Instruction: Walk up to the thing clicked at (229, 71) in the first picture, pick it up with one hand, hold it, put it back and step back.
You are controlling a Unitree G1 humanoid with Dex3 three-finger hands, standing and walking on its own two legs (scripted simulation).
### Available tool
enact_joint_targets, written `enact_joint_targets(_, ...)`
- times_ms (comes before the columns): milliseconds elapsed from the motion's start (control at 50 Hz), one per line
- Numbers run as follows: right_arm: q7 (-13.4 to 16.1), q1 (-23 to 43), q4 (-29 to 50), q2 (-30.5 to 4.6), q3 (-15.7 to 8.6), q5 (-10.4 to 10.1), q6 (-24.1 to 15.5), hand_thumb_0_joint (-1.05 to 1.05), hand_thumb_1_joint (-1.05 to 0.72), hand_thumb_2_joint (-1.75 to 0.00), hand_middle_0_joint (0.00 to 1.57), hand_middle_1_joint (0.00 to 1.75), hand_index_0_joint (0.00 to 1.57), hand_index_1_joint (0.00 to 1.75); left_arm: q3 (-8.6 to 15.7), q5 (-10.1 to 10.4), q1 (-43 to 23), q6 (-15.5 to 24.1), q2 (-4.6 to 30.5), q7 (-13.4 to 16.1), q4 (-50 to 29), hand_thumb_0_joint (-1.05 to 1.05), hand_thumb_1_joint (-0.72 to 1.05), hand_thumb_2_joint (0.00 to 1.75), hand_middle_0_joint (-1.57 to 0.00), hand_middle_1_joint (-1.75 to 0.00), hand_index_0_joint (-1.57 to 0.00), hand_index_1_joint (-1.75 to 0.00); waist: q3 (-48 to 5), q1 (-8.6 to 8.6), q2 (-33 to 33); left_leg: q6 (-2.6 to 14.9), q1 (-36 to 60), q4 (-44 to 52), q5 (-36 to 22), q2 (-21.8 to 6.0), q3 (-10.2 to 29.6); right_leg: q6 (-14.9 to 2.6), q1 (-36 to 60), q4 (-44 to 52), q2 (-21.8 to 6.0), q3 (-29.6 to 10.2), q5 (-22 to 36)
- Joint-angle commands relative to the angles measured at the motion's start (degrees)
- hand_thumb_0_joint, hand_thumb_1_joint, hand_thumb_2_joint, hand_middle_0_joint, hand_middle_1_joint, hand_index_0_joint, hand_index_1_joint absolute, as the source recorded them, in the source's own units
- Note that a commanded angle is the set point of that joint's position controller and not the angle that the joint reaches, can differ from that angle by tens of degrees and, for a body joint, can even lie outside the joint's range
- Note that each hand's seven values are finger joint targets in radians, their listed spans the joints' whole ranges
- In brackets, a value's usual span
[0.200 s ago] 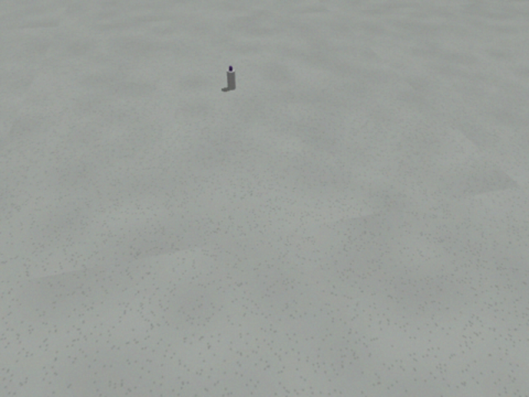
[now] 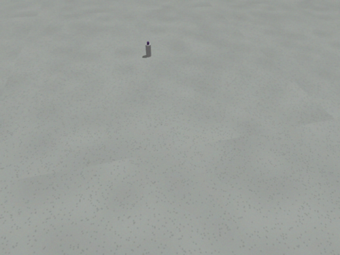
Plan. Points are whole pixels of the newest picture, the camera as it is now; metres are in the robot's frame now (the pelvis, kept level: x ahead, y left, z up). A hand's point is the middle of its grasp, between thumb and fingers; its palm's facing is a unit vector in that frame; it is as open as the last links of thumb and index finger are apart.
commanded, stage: stand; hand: left
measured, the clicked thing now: (148, 48) +2.30 +0.32 -0.70
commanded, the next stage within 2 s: walk up in 0.92 s
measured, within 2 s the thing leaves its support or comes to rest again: neither
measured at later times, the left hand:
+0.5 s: hand out of the picture +0.08 +0.25 -0.15, palm faces -0.03 -0.94 -0.34, open 7.4 cm
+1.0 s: hand out of the picture +0.09 +0.26 -0.15, palm faces +0.00 -0.94 -0.33, open 7.4 cm
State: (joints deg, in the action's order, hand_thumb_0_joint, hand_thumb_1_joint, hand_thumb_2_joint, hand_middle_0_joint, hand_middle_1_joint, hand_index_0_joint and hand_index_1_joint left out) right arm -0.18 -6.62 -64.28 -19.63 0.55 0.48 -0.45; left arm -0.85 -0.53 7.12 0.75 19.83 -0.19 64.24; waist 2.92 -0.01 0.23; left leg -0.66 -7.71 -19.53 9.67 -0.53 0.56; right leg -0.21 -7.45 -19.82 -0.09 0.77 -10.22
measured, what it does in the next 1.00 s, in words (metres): stands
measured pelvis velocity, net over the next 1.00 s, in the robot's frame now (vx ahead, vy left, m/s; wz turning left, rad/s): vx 0.02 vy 0.00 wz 0.02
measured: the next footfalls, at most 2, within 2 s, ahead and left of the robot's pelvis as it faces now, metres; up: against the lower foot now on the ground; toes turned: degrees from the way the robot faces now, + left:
left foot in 1.28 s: +0.23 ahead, +0.22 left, +0.00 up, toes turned +9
right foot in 1.76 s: +0.56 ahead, -0.08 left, +0.00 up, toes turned -5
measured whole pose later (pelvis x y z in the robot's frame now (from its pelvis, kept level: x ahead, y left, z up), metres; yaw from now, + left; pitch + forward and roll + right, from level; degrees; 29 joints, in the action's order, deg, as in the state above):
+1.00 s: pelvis +0.02 +0.00 +0.00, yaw +1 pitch -1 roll +0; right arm -2.7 -9.3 -62.0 -20.9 -2.0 1.5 -0.8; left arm 1.9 -1.8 9.3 2.1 20.7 -3.0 61.8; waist 0.3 -0.1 0.9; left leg 2.0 -11.5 -29.1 23.1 -1.1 0.8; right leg -2.1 -8.3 -23.9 0.2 2.3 -20.1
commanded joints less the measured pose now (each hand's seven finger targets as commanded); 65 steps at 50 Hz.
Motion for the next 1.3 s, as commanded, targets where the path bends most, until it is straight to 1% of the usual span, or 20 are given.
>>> enact_joint_targets(0, 0.63, 1.93, 3.27, -12.03, -2.43, -0.01, -1.47, 0.00, -0.90, -0.90, 0.20, 0.30, 0.20, 0.30, 2.65, 0.01, -2.80, 1.31, 12.19, 0.60, -3.49, 0.00, 0.90, 0.90, -0.20, -0.30, -0.20, -0.30, -4.73, -0.07, -0.32, 2.25, 0.86, 2.67, -5.55, -6.45, 4.99, -1.62, 1.23, 3.49, -7.46, -6.30, 6.07)
enact_joint_targets(80, 0.68, 2.52, 3.31, -12.11, -2.40, 0.01, -1.57, 0.00, -0.90, -0.90, 0.20, 0.30, 0.20, 0.30, 2.75, 0.01, -2.36, 1.11, 12.25, 0.62, -3.34, 0.00, 0.90, 0.90, -0.20, -0.30, -0.20, -0.30, -3.87, 0.29, 0.02, 1.97, 1.21, 3.26, -4.55, -6.46, 5.16, -1.56, 0.34, 3.65, -7.21, -6.07, 4.33)
enact_joint_targets(160, 0.72, 2.37, 3.33, -12.41, -2.38, -0.05, -1.60, 0.00, -0.90, -0.90, 0.20, 0.30, 0.20, 0.30, 2.67, -0.06, -2.49, 1.27, 11.83, 0.63, -3.63, 0.00, 0.90, 0.90, -0.20, -0.30, -0.20, -0.30, -5.21, 0.28, 0.04, 2.17, 2.40, 2.58, -7.33, -6.77, 5.01, -1.36, 1.32, 3.58, -7.42, -6.03, 7.65)
enact_joint_targets(880, 0.84, 1.85, 3.39, -12.29, -2.25, -0.03, -1.39, 0.00, -0.90, -0.90, 0.20, 0.30, 0.20, 0.30, 3.02, 0.08, -2.58, 1.16, 12.22, 0.68, -3.29, 0.00, 0.90, 0.90, -0.20, -0.30, -0.20, -0.30, -4.04, 0.17, -0.04, 1.96, 2.27, 3.48, -7.20, -6.72, 4.92, -1.45, 2.06, 4.31, -7.53, -5.85, 7.70)
enact_joint_targets(900, -1.14, -0.45, 6.52, -19.70, -7.35, 0.78, -2.71, 0.00, -0.90, -0.90, 0.20, 0.30, 0.20, 0.30, 7.60, -1.20, 1.52, 2.51, 20.77, -1.59, -5.85, 0.00, 0.90, 0.90, -0.20, -0.30, -0.20, -0.30, -12.18, 0.69, -1.11, 7.02, -0.16, -2.91, 26.21, -6.22, 6.89, -3.58, 4.49, -1.36, -6.28, -5.06, -24.08)
enact_joint_targets(920, -2.22, 2.75, 7.31, -19.66, -7.53, 1.19, -2.74, 0.00, -0.90, -0.90, 0.20, 0.30, 0.20, 0.30, 7.76, -1.71, 1.91, 2.69, 20.00, -2.34, -5.55, 0.00, 0.90, 0.90, -0.20, -0.30, -0.20, -0.30, -7.15, 2.29, -0.21, 7.10, -9.84, -5.16, 31.55, -5.99, 7.33, -5.05, 2.42, -1.15, -8.61, -8.77, -32.17)
enact_joint_targets(940, -2.82, 6.80, 9.59, -17.76, -7.26, 1.32, -2.80, 0.00, -0.90, -0.90, 0.20, 0.30, 0.20, 0.30, 8.32, -1.84, 3.59, 3.21, 20.10, -2.68, -6.10, 0.00, 0.90, 0.90, -0.20, -0.30, -0.20, -0.30, -2.84, 4.17, -2.07, 5.76, -20.22, -10.89, 26.96, -4.71, 4.59, -7.24, 5.55, 2.71, -12.10, -14.45, -36.41)
enact_joint_targets(960, -3.26, 11.37, 11.92, -14.71, -6.42, 1.58, -2.95, 0.00, -0.90, -0.90, 0.20, 0.30, 0.20, 0.30, 8.82, -1.87, 6.89, 3.65, 21.25, -2.61, -6.13, 0.00, 0.90, 0.90, -0.20, -0.30, -0.20, -0.30, 2.00, 7.35, -8.01, 3.87, -33.38, -19.57, 18.37, -1.12, -2.15, -10.72, 12.48, 9.95, -18.66, -22.03, -39.19)
enact_joint_targets(980, -3.33, 13.56, 12.94, -13.43, -6.31, 1.97, -3.39, 0.00, -0.90, -0.90, 0.20, 0.30, 0.20, 0.30, 9.19, -2.10, 8.85, 4.28, 22.19, -2.43, -6.40, 0.00, 0.90, 0.90, -0.20, -0.30, -0.20, -0.30, 3.35, 9.31, -9.83, 2.60, -40.97, -26.95, 17.05, -2.80, -0.24, -14.64, 16.25, 15.50, -25.03, -29.37, -35.18)
enact_joint_targets(1000, -3.37, 12.62, 12.63, -15.01, -6.84, 1.70, -3.59, 0.00, -0.90, -0.90, 0.20, 0.30, 0.20, 0.30, 8.93, -1.70, 6.70, 4.45, 21.84, -2.42, -7.45, 0.00, 0.90, 0.90, -0.20, -0.30, -0.20, -0.30, 3.91, 7.61, -4.71, 1.82, -40.67, -29.16, 15.80, -4.60, 3.72, -15.26, 14.68, 15.78, -25.81, -29.44, -31.68)
enact_joint_targets(1020, -3.82, 9.19, 12.12, -16.09, -7.17, 1.41, -3.65, 0.00, -0.90, -0.90, 0.20, 0.30, 0.20, 0.30, 9.04, -1.42, 3.66, 4.58, 21.55, -2.28, -8.99, 0.00, 0.90, 0.90, -0.20, -0.30, -0.20, -0.30, 1.99, 5.30, -3.09, 1.40, -37.05, -30.07, 13.90, -6.14, 4.80, -14.07, 13.57, 15.31, -23.27, -25.84, -30.37)
enact_joint_targets(1040, -4.57, 6.89, 11.46, -16.44, -7.61, 1.37, -3.74, 0.00, -0.90, -0.90, 0.20, 0.30, 0.20, 0.30, 8.90, -1.39, 3.29, 4.62, 20.87, -2.39, -9.23, 0.00, 0.90, 0.90, -0.20, -0.30, -0.20, -0.30, 0.13, 4.14, -4.16, 1.19, -33.94, -28.29, 13.95, -5.50, 3.19, -12.58, 13.43, 15.43, -19.58, -20.64, -31.40)
enact_joint_targets(1080, -5.72, 4.27, 11.51, -17.06, -8.24, 1.08, -3.12, 0.00, -0.90, -0.90, 0.20, 0.30, 0.20, 0.30, 9.11, -1.67, -1.25, 4.56, 22.63, -2.68, -11.48, 0.00, 0.90, 0.90, -0.20, -0.30, -0.20, -0.30, 1.03, 1.76, -10.26, 0.81, -25.78, -24.11, 13.24, -6.67, 2.05, -10.78, 4.75, 16.25, -18.35, -14.97, -31.51)
enact_joint_targets(1120, -6.48, 4.75, 11.95, -16.31, -8.28, 1.27, -2.87, 0.00, -0.90, -0.90, 0.20, 0.30, 0.20, 0.30, 8.72, -1.48, -1.39, 4.45, 22.34, -3.18, -12.30, 0.00, 0.90, 0.90, -0.20, -0.30, -0.20, -0.30, 2.31, 1.65, -10.49, -0.30, -20.90, -19.64, 8.43, -5.55, -1.03, -10.11, -0.78, 15.05, -15.08, -9.08, -26.94)
enact_joint_targets(1160, -6.58, 1.72, 11.83, -15.82, -8.52, 0.94, -2.77, 0.00, -0.90, -0.90, 0.20, 0.30, 0.20, 0.30, 8.84, -1.54, -2.60, 4.47, 23.37, -3.77, -13.04, 0.00, 0.90, 0.90, -0.20, -0.30, -0.20, -0.30, 1.29, 0.21, -9.83, -0.05, -10.68, -16.20, 3.44, -5.07, -3.56, -9.57, -8.12, 13.71, -14.62, -5.61, -26.55)
enact_joint_targets(1200, -5.99, -5.24, 9.98, -16.20, -9.21, 0.94, -3.07, 0.00, -0.90, -0.90, 0.20, 0.30, 0.20, 0.30, 8.37, -1.42, -3.77, 3.95, 22.53, -4.18, -13.02, 0.00, 0.90, 0.90, -0.20, -0.30, -0.20, -0.30, -0.21, -3.25, -7.03, -0.56, 2.06, -13.35, 1.72, -2.95, -7.17, -8.86, -16.46, 6.39, -12.35, -2.25, -28.07)
enact_joint_targets(1220, -5.35, -9.35, 8.91, -17.91, -9.97, 1.10, -3.34, 0.00, -0.90, -0.90, 0.20, 0.30, 0.20, 0.30, 7.59, -1.54, -2.77, 3.73, 20.55, -4.27, -13.10, 0.00, 0.90, 0.90, -0.20, -0.30, -0.20, -0.30, -2.22, -5.27, -1.18, 0.69, 11.40, -12.75, 4.91, -1.70, -7.43, -8.14, -21.88, -2.18, -10.09, 0.63, -25.83)
enact_joint_targets(1240, -4.37, -18.31, 6.25, -20.74, -11.34, 1.28, -3.82, 0.00, -0.90, -0.90, 0.20, 0.30, 0.20, 0.30, 6.54, -1.93, -1.11, 3.50, 17.25, -4.40, -12.95, 0.00, 0.90, 0.90, -0.20, -0.30, -0.20, -0.30, -7.02, -9.36, 9.88, 2.70, 23.49, -9.43, 12.12, -1.55, -5.31, -6.71, -27.32, -21.42, -5.77, 4.78, -21.59)
enact_joint_targets(1260, -3.02, -24.86, 5.77, -25.90, -12.45, 2.12, -4.32, 0.00, -0.90, -0.90, 0.20, 0.30, 0.20, 0.30, 4.75, -1.50, -0.69, 3.73, 11.75, -4.24, -14.12, 0.00, 0.90, 0.90, -0.20, -0.30, -0.20, -0.30, -7.94, -11.75, 23.45, 4.70, 26.16, 1.95, 34.26, -13.71, 17.70, -4.49, -38.56, -45.37, 2.38, 2.79, -25.29)
enact_joint_targets(1280, -2.85, -18.66, 9.32, -31.17, -12.59, 0.60, -4.78, 0.00, -0.90, -0.90, 0.20, 0.30, 0.20, 0.30, 4.48, -0.67, -0.98, 3.96, 14.39, -3.75, -15.21, 0.00, 0.90, 0.90, -0.20, -0.30, -0.20, -0.30, -6.52, -9.36, 18.82, 10.15, 15.40, 17.85, 50.19, -25.84, 45.23, -4.16, -40.19, -52.53, 3.29, -6.34, -22.15)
